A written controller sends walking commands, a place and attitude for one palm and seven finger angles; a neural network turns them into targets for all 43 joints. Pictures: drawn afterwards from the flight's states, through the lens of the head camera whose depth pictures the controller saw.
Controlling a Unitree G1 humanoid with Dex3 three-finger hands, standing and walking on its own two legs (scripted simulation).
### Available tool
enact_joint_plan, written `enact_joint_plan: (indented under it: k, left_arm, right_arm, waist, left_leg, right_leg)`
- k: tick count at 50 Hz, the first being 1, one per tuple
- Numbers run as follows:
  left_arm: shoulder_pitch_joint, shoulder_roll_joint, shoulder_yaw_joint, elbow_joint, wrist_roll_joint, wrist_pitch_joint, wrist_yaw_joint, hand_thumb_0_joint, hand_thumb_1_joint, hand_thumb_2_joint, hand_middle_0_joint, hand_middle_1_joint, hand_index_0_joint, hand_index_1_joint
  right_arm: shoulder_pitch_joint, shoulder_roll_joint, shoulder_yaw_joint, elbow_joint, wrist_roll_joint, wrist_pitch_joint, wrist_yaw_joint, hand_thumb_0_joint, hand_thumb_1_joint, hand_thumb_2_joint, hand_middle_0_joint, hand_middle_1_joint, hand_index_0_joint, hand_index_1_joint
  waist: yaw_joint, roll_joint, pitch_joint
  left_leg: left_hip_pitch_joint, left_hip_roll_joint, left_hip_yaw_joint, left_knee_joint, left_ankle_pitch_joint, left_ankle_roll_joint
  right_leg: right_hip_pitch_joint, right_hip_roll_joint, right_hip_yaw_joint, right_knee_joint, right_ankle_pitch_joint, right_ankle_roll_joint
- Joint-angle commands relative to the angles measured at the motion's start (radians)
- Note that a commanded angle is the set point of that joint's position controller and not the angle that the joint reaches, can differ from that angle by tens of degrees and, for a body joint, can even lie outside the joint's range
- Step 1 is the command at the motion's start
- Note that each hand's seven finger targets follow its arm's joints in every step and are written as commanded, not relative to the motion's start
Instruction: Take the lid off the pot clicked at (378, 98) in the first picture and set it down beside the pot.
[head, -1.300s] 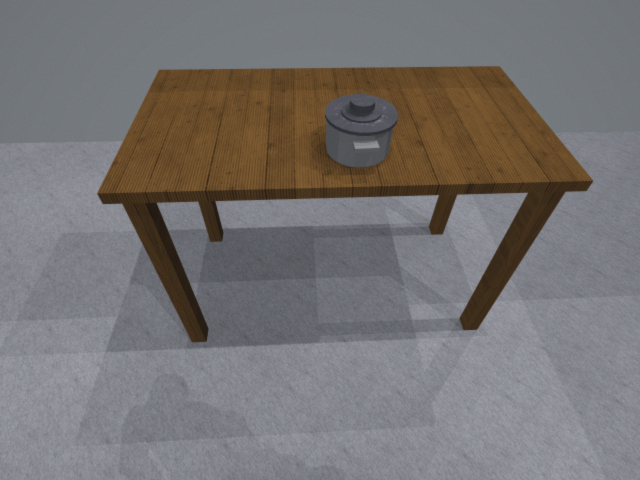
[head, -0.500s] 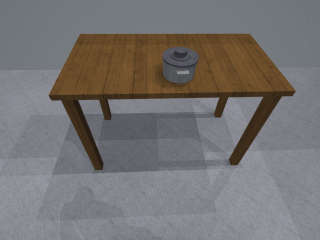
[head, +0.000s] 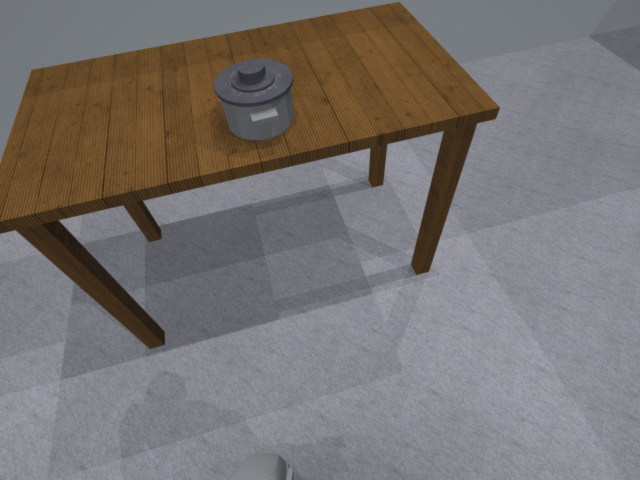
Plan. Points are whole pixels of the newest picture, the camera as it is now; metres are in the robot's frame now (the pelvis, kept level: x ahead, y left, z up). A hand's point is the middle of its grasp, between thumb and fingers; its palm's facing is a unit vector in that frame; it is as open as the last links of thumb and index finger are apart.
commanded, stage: walk to a spot facing it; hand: left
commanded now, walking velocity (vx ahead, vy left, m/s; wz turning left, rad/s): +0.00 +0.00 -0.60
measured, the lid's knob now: (251, 69) +0.81 +0.22 +0.06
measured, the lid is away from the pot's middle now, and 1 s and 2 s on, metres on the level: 0.00 0.00 0.00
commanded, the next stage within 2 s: turn to face it in 1.86 s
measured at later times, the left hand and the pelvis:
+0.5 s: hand (157, 471) +0.13 +0.27 -0.17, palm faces -0.21 -0.95 -0.24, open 7.4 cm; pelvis +0.01 +0.07 +0.00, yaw -18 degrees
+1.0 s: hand (280, 406) +0.23 +0.10 -0.15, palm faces -0.61 -0.75 -0.26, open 7.4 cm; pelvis +0.01 +0.03 -0.01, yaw -37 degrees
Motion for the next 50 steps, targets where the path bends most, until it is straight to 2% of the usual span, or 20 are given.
enact_joint_plan:
  k: [1,13,17,18,19,20,21,22,24,26,32,36,41,43,44,45,46,47,48,50]
  left_arm:
    - [0.101,0.199,0.051,-0.060,0.002,-0.013,0.011,0.000,0.900,0.900,-0.200,-0.300,-0.200,-0.300]
    - [0.042,0.242,0.063,-0.127,0.014,0.004,0.008,0.000,0.900,0.900,-0.200,-0.300,-0.200,-0.300]
    - [-0.043,0.261,0.067,-0.158,0.009,0.011,0.007,0.000,0.900,0.900,-0.200,-0.300,-0.200,-0.300]
    - [-0.053,0.240,0.063,-0.170,0.005,0.013,0.003,0.000,0.900,0.900,-0.200,-0.300,-0.200,-0.300]
    - [-0.035,0.186,0.054,-0.183,-0.001,0.016,-0.003,0.000,0.900,0.900,-0.200,-0.300,-0.200,-0.300]
    - [-0.026,0.174,0.052,-0.192,0.004,0.011,-0.011,0.000,0.900,0.900,-0.200,-0.300,-0.200,-0.300]
    - [-0.041,0.202,0.059,-0.192,0.018,0.013,-0.014,0.000,0.900,0.900,-0.200,-0.300,-0.200,-0.300]
    - [-0.018,0.222,0.064,-0.171,0.026,0.017,-0.020,0.000,0.900,0.900,-0.200,-0.300,-0.200,-0.300]
    - [-0.013,0.205,0.061,-0.136,0.026,0.030,-0.038,0.000,0.900,0.900,-0.200,-0.300,-0.200,-0.300]
    - [-0.007,0.190,0.051,-0.132,0.021,0.038,-0.045,0.000,0.900,0.900,-0.200,-0.300,-0.200,-0.300]
    - [-0.125,0.165,0.029,-0.156,0.011,0.047,-0.050,0.000,0.900,0.900,-0.200,-0.300,-0.200,-0.300]
    - [-0.186,0.149,0.016,-0.164,0.008,0.047,-0.054,0.000,0.900,0.900,-0.200,-0.300,-0.200,-0.300]
    - [-0.206,0.140,0.012,-0.169,0.003,0.030,-0.052,0.000,0.900,0.900,-0.200,-0.300,-0.200,-0.300]
    - [-0.159,0.156,0.017,-0.152,0.004,0.017,-0.048,0.000,0.900,0.900,-0.200,-0.300,-0.200,-0.300]
    - [-0.082,0.205,0.027,-0.130,0.009,0.003,-0.041,0.000,0.900,0.900,-0.200,-0.300,-0.200,-0.300]
    - [-0.007,0.340,0.055,-0.110,0.018,-0.009,-0.018,0.000,0.900,0.900,-0.200,-0.300,-0.200,-0.300]
    - [0.028,0.366,0.064,-0.107,-0.003,0.003,-0.005,0.000,0.900,0.900,-0.200,-0.300,-0.200,-0.300]
    - [0.002,0.332,0.058,-0.114,-0.003,0.009,0.001,0.000,0.900,0.900,-0.200,-0.300,-0.200,-0.300]
    - [-0.040,0.290,0.055,-0.123,-0.002,0.006,0.005,0.000,0.900,0.900,-0.200,-0.300,-0.200,-0.300]
    - [-0.101,0.236,0.042,-0.141,-0.006,0.003,0.003,0.000,0.900,0.900,-0.200,-0.300,-0.200,-0.300]
  right_arm:
    - [-0.043,-0.063,-0.015,-0.096,-0.001,-0.023,-0.010,0.000,-0.900,-0.900,0.200,0.300,0.200,0.300]
    - [-0.113,-0.071,-0.013,-0.189,0.013,-0.036,-0.014,0.000,-0.900,-0.900,0.200,0.300,0.200,0.300]
    - [0.018,-0.079,-0.017,-0.177,0.020,-0.048,-0.020,0.000,-0.900,-0.900,0.200,0.300,0.200,0.300]
    - [0.071,-0.104,-0.020,-0.165,0.019,-0.055,-0.024,0.000,-0.900,-0.900,0.200,0.300,0.200,0.300]
    - [0.083,-0.174,-0.032,-0.172,0.009,-0.062,-0.027,0.000,-0.900,-0.900,0.200,0.300,0.200,0.300]
    - [0.078,-0.239,-0.043,-0.198,0.007,-0.056,-0.021,0.000,-0.900,-0.900,0.200,0.300,0.200,0.300]
    - [0.060,-0.223,-0.031,-0.213,-0.005,-0.048,-0.017,0.000,-0.900,-0.900,0.200,0.300,0.200,0.300]
    - [0.013,-0.161,-0.010,-0.218,-0.011,-0.048,-0.015,0.000,-0.900,-0.900,0.200,0.300,0.200,0.300]
    - [-0.014,-0.128,0.007,-0.220,-0.010,-0.055,-0.018,0.000,-0.900,-0.900,0.200,0.300,0.200,0.300]
    - [0.017,-0.118,0.016,-0.205,-0.006,-0.061,-0.020,0.000,-0.900,-0.900,0.200,0.300,0.200,0.300]
    - [0.190,-0.147,0.005,-0.136,-0.005,-0.069,-0.026,0.000,-0.900,-0.900,0.200,0.300,0.200,0.300]
    - [0.236,-0.163,-0.006,-0.105,-0.008,-0.064,-0.021,0.000,-0.900,-0.900,0.200,0.300,0.200,0.300]
    - [0.247,-0.189,-0.024,-0.082,-0.015,-0.060,-0.011,0.000,-0.900,-0.900,0.200,0.300,0.200,0.300]
    - [0.258,-0.187,-0.025,-0.074,-0.011,-0.057,-0.007,0.000,-0.900,-0.900,0.200,0.300,0.200,0.300]
    - [0.265,-0.168,-0.024,-0.078,-0.003,-0.055,-0.001,0.000,-0.900,-0.900,0.200,0.300,0.200,0.300]
    - [0.247,-0.081,-0.001,-0.113,0.003,-0.049,0.009,0.000,-0.900,-0.900,0.200,0.300,0.200,0.300]
    - [0.156,-0.100,-0.002,-0.144,-0.004,-0.036,-0.001,0.000,-0.900,-0.900,0.200,0.300,0.200,0.300]
    - [0.151,-0.102,-0.007,-0.146,-0.001,-0.032,-0.004,0.000,-0.900,-0.900,0.200,0.300,0.200,0.300]
    - [0.124,-0.100,-0.008,-0.133,-0.003,-0.027,-0.002,0.000,-0.900,-0.900,0.200,0.300,0.200,0.300]
    - [0.150,-0.111,-0.015,-0.110,-0.013,-0.027,0.005,0.000,-0.900,-0.900,0.200,0.300,0.200,0.300]
  waist:
    - [0.006,-0.107,-0.142]
    - [0.017,-0.158,-0.125]
    - [-0.045,-0.162,-0.168]
    - [-0.068,-0.121,-0.187]
    - [-0.069,0.072,-0.196]
    - [-0.054,0.244,-0.169]
    - [-0.051,0.178,-0.088]
    - [-0.022,0.113,-0.065]
    - [-0.002,0.125,-0.044]
    - [0.000,0.123,-0.070]
    - [-0.061,0.094,-0.080]
    - [-0.085,0.138,-0.091]
    - [-0.089,0.186,-0.119]
    - [-0.063,0.127,-0.143]
    - [-0.026,0.028,-0.185]
    - [0.006,-0.305,-0.213]
    - [0.041,-0.273,-0.186]
    - [0.017,-0.193,-0.138]
    - [0.005,-0.236,-0.113]
    - [-0.030,-0.180,-0.101]
  left_leg:
    - [-0.128,0.011,-0.046,0.002,0.040,-0.020]
    - [0.020,-0.051,-0.069,-0.266,-0.003,-0.009]
    - [0.259,-0.069,-0.073,-0.566,0.135,0.010]
    - [0.415,-0.023,-0.100,-0.660,0.203,0.023]
    - [0.533,0.171,-0.296,-0.769,0.168,0.077]
    - [0.487,0.380,-0.506,-0.823,0.230,0.157]
    - [0.353,0.421,-0.515,-0.820,0.232,0.225]
    - [0.270,0.349,-0.418,-0.836,0.201,0.218]
    - [0.218,0.227,-0.225,-0.814,0.301,0.166]
    - [0.254,0.194,-0.131,-0.795,0.405,0.147]
    - [0.431,0.254,-0.092,-0.757,0.613,0.196]
    - [0.448,0.271,-0.029,-0.726,0.678,0.202]
    - [0.407,0.308,0.034,-0.650,0.693,0.181]
    - [0.360,0.279,0.096,-0.543,0.629,0.115]
    - [0.230,0.257,0.143,-0.386,0.494,0.054]
    - [-0.078,0.126,0.208,-0.149,-0.071,-0.015]
    - [-0.138,0.082,0.073,0.010,-0.232,-0.019]
    - [-0.163,0.097,0.006,0.070,-0.168,-0.004]
    - [-0.175,0.105,-0.013,0.080,-0.109,-0.004]
    - [-0.153,0.109,-0.003,0.082,0.004,-0.026]
  right_leg:
    - [0.247,-0.248,0.335,-0.133,0.540,-0.084]
    - [0.147,-0.215,0.481,-0.122,0.513,-0.105]
    - [0.034,-0.163,0.478,-0.053,0.450,-0.037]
    - [-0.075,-0.101,0.424,0.004,0.302,0.005]
    - [-0.239,0.018,0.299,0.125,0.003,0.054]
    - [-0.339,0.060,0.125,0.347,-0.333,0.113]
    - [-0.344,-0.006,0.063,0.518,-0.325,0.135]
    - [-0.308,-0.027,0.056,0.604,-0.243,0.145]
    - [-0.297,-0.048,0.029,0.707,-0.114,0.152]
    - [-0.302,-0.059,0.003,0.738,-0.075,0.161]
    - [-0.355,-0.113,-0.045,0.585,-0.109,0.179]
    - [-0.277,-0.127,-0.098,0.410,-0.153,0.166]
    - [-0.126,-0.114,-0.133,0.197,-0.171,0.120]
    - [0.023,-0.093,-0.157,0.000,-0.027,0.100]
    - [0.225,-0.148,-0.085,-0.123,0.120,0.069]
    - [0.400,-0.426,0.280,-0.186,0.396,-0.037]
    - [0.300,-0.499,0.357,-0.164,0.539,-0.120]
    - [0.250,-0.461,0.279,-0.164,0.412,-0.140]
    - [0.202,-0.381,0.253,-0.181,0.364,-0.103]
    - [0.193,-0.309,0.186,-0.189,0.280,-0.084]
